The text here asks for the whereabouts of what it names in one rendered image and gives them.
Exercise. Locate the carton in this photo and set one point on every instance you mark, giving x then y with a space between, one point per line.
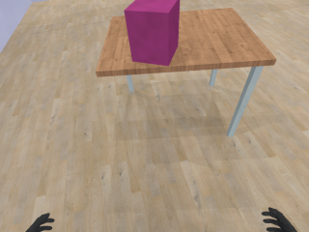
153 30

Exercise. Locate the table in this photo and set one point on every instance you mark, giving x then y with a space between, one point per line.
211 39

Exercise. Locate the robot right hand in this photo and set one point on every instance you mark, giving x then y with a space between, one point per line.
281 221

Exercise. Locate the robot left hand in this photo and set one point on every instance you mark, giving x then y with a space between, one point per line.
36 226

